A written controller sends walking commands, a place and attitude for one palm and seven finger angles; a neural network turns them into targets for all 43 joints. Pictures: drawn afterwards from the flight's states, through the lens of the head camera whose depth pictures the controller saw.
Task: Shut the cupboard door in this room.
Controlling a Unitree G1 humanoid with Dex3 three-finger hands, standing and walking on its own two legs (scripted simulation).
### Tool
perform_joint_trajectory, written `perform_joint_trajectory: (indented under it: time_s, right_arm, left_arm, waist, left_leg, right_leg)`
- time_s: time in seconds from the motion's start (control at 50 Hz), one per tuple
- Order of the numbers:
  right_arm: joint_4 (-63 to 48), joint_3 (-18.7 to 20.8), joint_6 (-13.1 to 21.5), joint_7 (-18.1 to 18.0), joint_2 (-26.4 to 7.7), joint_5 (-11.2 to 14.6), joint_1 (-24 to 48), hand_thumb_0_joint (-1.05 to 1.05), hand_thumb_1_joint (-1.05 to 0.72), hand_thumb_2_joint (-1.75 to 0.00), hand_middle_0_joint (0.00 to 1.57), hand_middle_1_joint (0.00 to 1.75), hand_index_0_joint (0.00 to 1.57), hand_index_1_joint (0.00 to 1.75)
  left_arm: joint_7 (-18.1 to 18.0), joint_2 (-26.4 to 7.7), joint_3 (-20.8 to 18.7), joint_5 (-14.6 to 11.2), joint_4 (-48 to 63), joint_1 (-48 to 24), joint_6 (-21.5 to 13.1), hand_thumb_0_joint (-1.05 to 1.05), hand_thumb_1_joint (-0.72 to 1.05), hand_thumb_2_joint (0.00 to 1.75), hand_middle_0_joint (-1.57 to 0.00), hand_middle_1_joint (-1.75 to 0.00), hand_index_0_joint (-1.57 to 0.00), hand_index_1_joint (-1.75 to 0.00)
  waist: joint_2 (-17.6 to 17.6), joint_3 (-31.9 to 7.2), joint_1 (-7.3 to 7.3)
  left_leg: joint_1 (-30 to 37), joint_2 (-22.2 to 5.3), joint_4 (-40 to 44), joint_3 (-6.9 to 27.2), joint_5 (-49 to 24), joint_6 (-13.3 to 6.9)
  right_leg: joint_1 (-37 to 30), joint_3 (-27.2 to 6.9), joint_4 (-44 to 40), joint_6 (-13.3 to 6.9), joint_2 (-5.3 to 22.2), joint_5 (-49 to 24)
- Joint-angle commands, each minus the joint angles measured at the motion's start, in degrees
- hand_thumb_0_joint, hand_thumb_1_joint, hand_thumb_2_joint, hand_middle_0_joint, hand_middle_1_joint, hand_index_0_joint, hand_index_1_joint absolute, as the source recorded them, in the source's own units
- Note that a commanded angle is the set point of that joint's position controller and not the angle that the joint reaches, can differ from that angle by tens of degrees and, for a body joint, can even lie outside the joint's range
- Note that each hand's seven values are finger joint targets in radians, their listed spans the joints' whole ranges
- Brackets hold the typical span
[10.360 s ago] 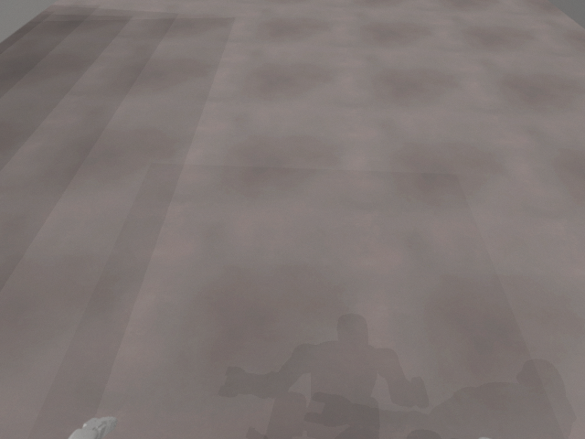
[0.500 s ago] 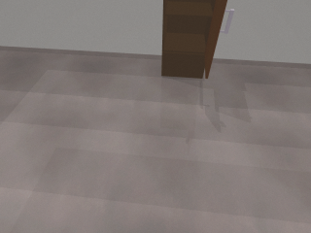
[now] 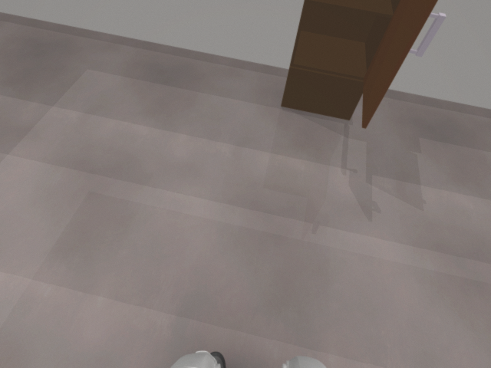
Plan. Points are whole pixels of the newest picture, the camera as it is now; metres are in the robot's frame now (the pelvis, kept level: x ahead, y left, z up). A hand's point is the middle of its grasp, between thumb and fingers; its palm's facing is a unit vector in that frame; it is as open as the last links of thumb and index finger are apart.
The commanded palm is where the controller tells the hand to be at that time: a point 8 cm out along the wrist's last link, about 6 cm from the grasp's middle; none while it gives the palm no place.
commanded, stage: turn or walk to find it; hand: left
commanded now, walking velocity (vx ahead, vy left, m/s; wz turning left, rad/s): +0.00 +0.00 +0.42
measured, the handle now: (423, 34) +1.17 -0.57 -0.03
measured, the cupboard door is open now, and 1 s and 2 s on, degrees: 88 88 88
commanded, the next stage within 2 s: stand and wait in 0.56 s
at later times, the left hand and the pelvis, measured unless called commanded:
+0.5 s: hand out of the picture +0.06 +0.15 -0.15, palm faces +0.21 -0.94 -0.26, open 7.4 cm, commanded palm none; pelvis +0.02 -0.05 +0.00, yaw +12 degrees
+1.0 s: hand out of the picture -0.05 +0.16 -0.17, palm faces +0.39 -0.90 -0.21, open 7.4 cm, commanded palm none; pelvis +0.02 -0.02 +0.01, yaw +19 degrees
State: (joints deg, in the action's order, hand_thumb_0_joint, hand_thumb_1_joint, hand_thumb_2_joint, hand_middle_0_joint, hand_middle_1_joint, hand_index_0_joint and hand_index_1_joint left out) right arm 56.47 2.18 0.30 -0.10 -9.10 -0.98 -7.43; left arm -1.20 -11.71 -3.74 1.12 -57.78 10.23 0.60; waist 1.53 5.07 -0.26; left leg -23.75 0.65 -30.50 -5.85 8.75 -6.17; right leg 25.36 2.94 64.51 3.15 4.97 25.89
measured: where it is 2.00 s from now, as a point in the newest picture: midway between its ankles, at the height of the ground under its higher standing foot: outside the picture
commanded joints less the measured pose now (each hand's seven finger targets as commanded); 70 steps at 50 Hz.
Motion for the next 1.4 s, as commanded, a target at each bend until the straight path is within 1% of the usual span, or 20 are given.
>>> perform_joint_trajectory:
  time_s: [0.0,0.26,0.38,0.4,0.42,0.44,0.5,0.54,0.62,0.74,0.8,0.84,0.86,0.94,1.1,1.12,1.14,1.18,1.28,1.38]
  right_arm:
    - [-3.2,2.7,0.7,-0.4,-10.5,-0.3,-4.8,0.0,-0.9,-0.9,0.2,0.3,0.2,0.3]
    - [-5.1,4.0,-1.0,0.0,-13.5,-0.7,-7.1,0.0,-0.9,-0.9,0.2,0.3,0.2,0.3]
    - [-6.4,4.3,-1.7,0.4,-13.1,-0.3,-4.8,0.0,-0.9,-0.9,0.2,0.3,0.2,0.3]
    - [-6.6,4.2,-2.0,0.6,-10.9,0.2,-5.0,0.0,-0.9,-0.9,0.2,0.3,0.2,0.3]
    - [-7.6,3.7,-2.0,0.8,-8.0,0.5,-5.6,0.0,-0.9,-0.9,0.2,0.3,0.2,0.3]
    - [-8.0,4.2,-2.2,0.7,-9.8,-0.3,-4.8,0.0,-0.9,-0.9,0.2,0.3,0.2,0.3]
    - [-5.0,4.0,-3.4,1.1,-8.9,-0.5,-7.2,0.0,-0.9,-0.9,0.2,0.3,0.2,0.3]
    - [-4.4,3.4,-3.2,1.0,-8.1,-0.3,-7.8,0.0,-0.9,-0.9,0.2,0.3,0.2,0.3]
    - [-4.8,2.2,-3.0,0.5,-7.2,-0.1,-1.8,0.0,-0.9,-0.9,0.2,0.3,0.2,0.3]
    - [-3.3,0.6,-2.1,0.0,-6.3,0.5,1.4,0.0,-0.9,-0.9,0.2,0.3,0.2,0.3]
    - [-0.5,0.6,-0.4,-0.4,-8.8,0.2,-3.1,0.0,-0.9,-0.9,0.2,0.3,0.2,0.3]
    - [0.5,1.8,0.0,-0.7,-14.2,0.0,-5.5,0.0,-0.9,-0.9,0.2,0.3,0.2,0.3]
    - [1.7,1.9,-0.1,-1.5,-14.0,0.1,-6.3,0.0,-0.9,-0.9,0.2,0.3,0.2,0.3]
    - [0.3,1.8,-0.6,-1.9,-12.4,-0.1,-0.5,0.0,-0.9,-0.9,0.2,0.3,0.2,0.3]
    - [-1.1,2.7,-0.9,-1.0,-12.0,0.0,1.3,0.0,-0.9,-0.9,0.2,0.3,0.2,0.3]
    - [-0.9,2.4,-0.8,-0.9,-10.8,0.2,0.7,0.0,-0.9,-0.9,0.2,0.3,0.2,0.3]
    - [-1.1,2.0,-0.6,-0.7,-7.8,0.6,-0.6,0.0,-0.9,-0.9,0.2,0.3,0.2,0.3]
    - [-2.1,1.5,-1.9,-0.6,-6.7,0.5,0.0,0.0,-0.9,-0.9,0.2,0.3,0.2,0.3]
    - [0.8,0.7,-1.7,-0.5,-5.2,0.6,-2.8,0.0,-0.9,-0.9,0.2,0.3,0.2,0.3]
    - [3.5,0.1,-0.6,-0.6,-6.0,0.2,-7.8,0.0,-0.9,-0.9,0.2,0.3,0.2,0.3]
  left_arm:
    - [0.1,-3.3,-0.8,0.3,3.4,5.8,0.4,0.0,0.9,0.9,-0.2,-0.3,-0.2,-0.3]
    - [0.0,-4.6,-0.4,-0.1,8.9,-0.3,1.0,0.0,0.9,0.9,-0.2,-0.3,-0.2,-0.3]
    - [-0.4,-5.6,-0.7,-0.8,7.1,8.7,0.4,0.0,0.9,0.9,-0.2,-0.3,-0.2,-0.3]
    - [-0.7,-8.1,-1.1,-0.4,6.6,10.2,0.0,0.0,0.9,0.9,-0.2,-0.3,-0.2,-0.3]
    - [-1.1,-12.8,-2.1,0.6,7.6,9.6,-0.4,0.0,0.9,0.9,-0.2,-0.3,-0.2,-0.3]
    - [-1.1,-13.9,-1.8,0.4,9.6,4.1,-0.3,0.0,0.9,0.9,-0.2,-0.3,-0.2,-0.3]
    - [-0.8,-7.8,-0.4,-0.3,10.2,-2.5,-1.5,0.0,0.9,0.9,-0.2,-0.3,-0.2,-0.3]
    - [-0.9,-6.9,-0.2,-0.2,9.0,0.0,-2.0,0.0,0.9,0.9,-0.2,-0.3,-0.2,-0.3]
    - [-0.8,-7.4,0.1,0.3,4.9,8.6,-2.0,0.0,0.9,0.9,-0.2,-0.3,-0.2,-0.3]
    - [-0.8,-10.2,-0.2,0.7,1.3,10.5,-1.3,0.0,0.9,0.9,-0.2,-0.3,-0.2,-0.3]
    - [-0.9,-8.5,0.3,-0.3,0.4,8.4,-1.2,0.0,0.9,0.9,-0.2,-0.3,-0.2,-0.3]
    - [-0.8,-3.9,1.6,-0.4,0.9,10.0,-0.9,0.0,0.9,0.9,-0.2,-0.3,-0.2,-0.3]
    - [-1.0,-3.8,1.8,-0.7,0.8,7.0,-0.3,0.0,0.9,0.9,-0.2,-0.3,-0.2,-0.3]
    - [-0.1,-4.3,0.9,-0.8,0.2,3.9,0.4,0.0,0.9,0.9,-0.2,-0.3,-0.2,-0.3]
    - [0.1,-3.7,0.8,-0.3,0.2,8.7,-0.3,0.0,0.9,0.9,-0.2,-0.3,-0.2,-0.3]
    - [0.0,-4.8,0.8,-0.1,-0.1,9.8,-0.9,0.0,0.9,0.9,-0.2,-0.3,-0.2,-0.3]
    - [-0.4,-7.8,0.4,0.4,0.0,10.0,-1.4,0.0,0.9,0.9,-0.2,-0.3,-0.2,-0.3]
    - [-0.3,-12.4,-0.5,0.2,1.2,7.5,-1.7,0.0,0.9,0.9,-0.2,-0.3,-0.2,-0.3]
    - [-0.5,-9.0,0.4,0.4,1.2,3.7,-1.4,0.0,0.9,0.9,-0.2,-0.3,-0.2,-0.3]
    - [-0.7,-8.3,0.5,-0.6,-0.2,2.8,-0.9,0.0,0.9,0.9,-0.2,-0.3,-0.2,-0.3]
  waist:
    - [-6.4,-10.9,0.04]
    - [-8.2,-9.8,-1.78]
    - [-7.7,-11.5,1.56]
    - [-2.9,-11.0,1.8]
    - [9.6,-8.7,1.88]
    - [10.8,-5.2,1.08]
    - [3.9,-1.4,-3.07]
    - [5.5,-3.7,-2.42]
    - [8.2,-5.5,1.61]
    - [12.1,-7.0,2.94]
    - [6.4,-10.4,0.26]
    - [-12.1,-12.8,-0.32]
    - [-18.7,-11.4,-2.02]
    - [-12.0,-5.7,-0.37]
    - [-8.9,-7.6,2.35]
    - [-5.4,-8.0,2.77]
    - [3.7,-8.6,2.58]
    - [15.7,-5.1,3.21]
    - [8.1,-4.1,1.56]
    - [5.0,-7.0,-0.09]
  left_leg:
    - [11.1,-14.5,16.3,19.5,-2.7,-2.8]
    - [12.9,-13.7,15.8,27.5,2.4,-4.6]
    - [5.5,-7.7,13.0,25.3,2.2,1.1]
    - [-1.1,-3.8,7.4,21.3,6.9,4.5]
    - [-11.8,3.0,-5.3,13.1,14.6,7.8]
    - [-11.9,3.9,-19.4,9.4,19.5,7.8]
    - [-10.5,0.3,-35.6,9.5,12.5,8.3]
    - [-11.1,-0.8,-36.0,8.0,11.3,9.5]
    - [-9.1,-1.4,-27.7,5.9,14.8,10.0]
    - [1.8,-0.4,-6.4,1.7,14.3,8.8]
    - [18.9,-4.2,10.5,3.1,-8.8,7.1]
    - [30.8,-19.5,5.5,16.1,-39.6,-0.5]
    - [28.9,-20.2,7.5,18.3,-46.5,-3.5]
    - [21.5,-16.8,8.5,14.9,-36.4,-3.7]
    - [14.2,-11.7,6.1,13.4,-18.4,0.0]
    - [11.7,-9.4,3.6,12.3,-12.6,2.4]
    - [6.5,-5.3,-1.8,8.3,-2.1,5.1]
    - [3.5,-0.9,-12.3,6.4,22.5,7.1]
    - [4.3,-2.2,-13.3,5.0,18.9,7.4]
    - [15.6,-3.8,6.6,4.4,0.3,7.5]
  right_leg:
    - [2.6,-2.2,-0.9,0.5,0.9,-4.2]
    - [0.3,-2.3,-15.3,0.1,-1.9,0.1]
    - [-18.0,0.4,-41.5,-2.1,-3.8,-9.2]
    - [-24.2,-4.2,-47.7,-4.1,1.5,-9.5]
    - [-26.0,-19.6,-53.5,-9.3,15.6,-2.5]
    - [-16.2,-22.3,-55.0,-13.4,23.1,-4.9]
    - [-12.1,-7.9,-49.3,-10.3,13.4,-24.5]
    - [-18.2,-3.6,-45.4,-9.5,12.3,-39.7]
    - [-24.7,-3.4,-42.2,-10.3,12.3,-50.1]
    - [-26.2,-2.6,-38.8,-10.1,10.9,-54.4]
    - [-18.8,0.3,-32.3,-4.9,7.3,-42.8]
    - [-4.0,3.1,-24.6,-1.1,1.6,-1.8]
    - [-2.4,1.4,-17.9,-0.1,0.5,7.4]
    - [-1.5,-0.8,-14.0,-0.4,1.1,4.4]
    - [-13.3,2.8,-34.3,-0.1,-1.3,-11.3]
    - [-17.8,1.5,-40.8,-0.5,-0.1,-17.6]
    - [-22.0,-6.1,-43.7,-2.6,6.8,-23.4]
    - [-15.2,-16.6,-50.0,-11.2,17.6,-21.8]
    - [-17.1,-5.8,-44.2,-11.8,12.0,-38.3]
    - [-14.0,-1.9,-39.3,-6.4,8.6,-25.9]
